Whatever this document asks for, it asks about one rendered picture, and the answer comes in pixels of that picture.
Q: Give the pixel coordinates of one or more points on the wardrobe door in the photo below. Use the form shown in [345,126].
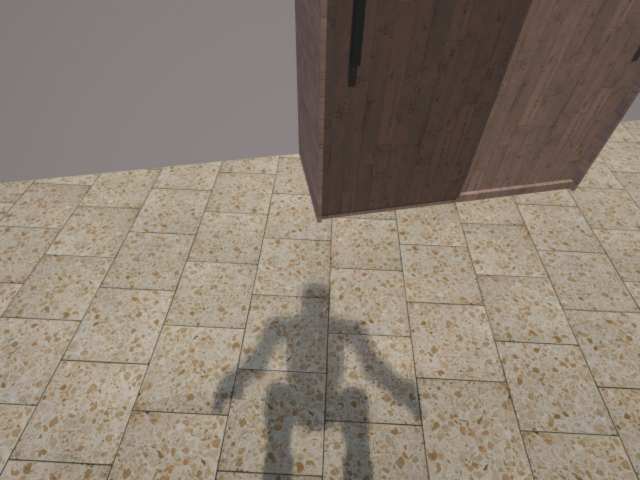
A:
[404,126]
[572,64]

